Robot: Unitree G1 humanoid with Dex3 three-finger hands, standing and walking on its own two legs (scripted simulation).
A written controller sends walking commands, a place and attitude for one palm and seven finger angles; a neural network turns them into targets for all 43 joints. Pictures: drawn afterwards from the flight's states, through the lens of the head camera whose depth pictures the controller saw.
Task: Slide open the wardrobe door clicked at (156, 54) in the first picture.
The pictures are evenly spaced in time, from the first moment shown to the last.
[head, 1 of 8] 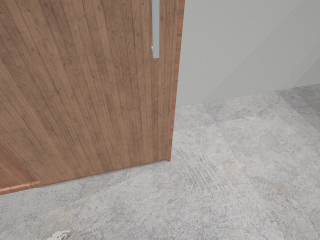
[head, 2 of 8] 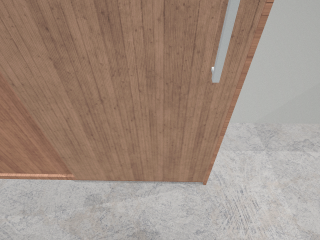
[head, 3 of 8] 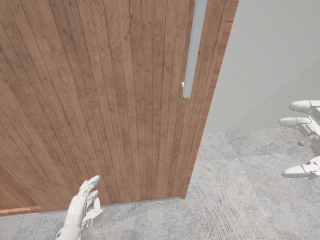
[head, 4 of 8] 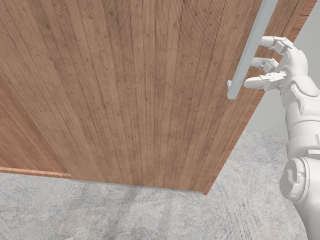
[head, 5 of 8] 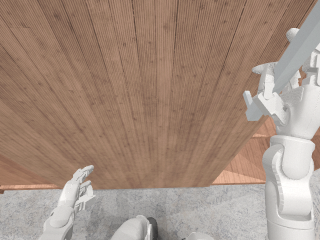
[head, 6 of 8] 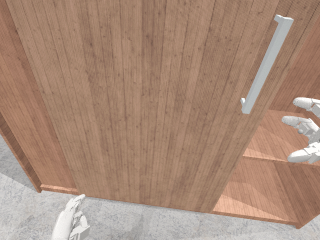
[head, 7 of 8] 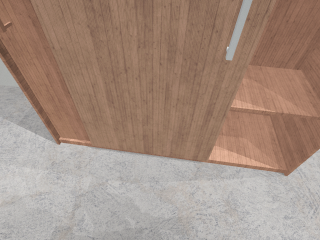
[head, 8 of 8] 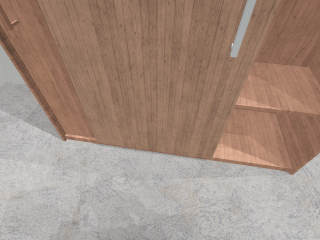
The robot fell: no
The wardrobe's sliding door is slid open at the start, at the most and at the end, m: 0.00 0.55 0.55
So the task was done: yes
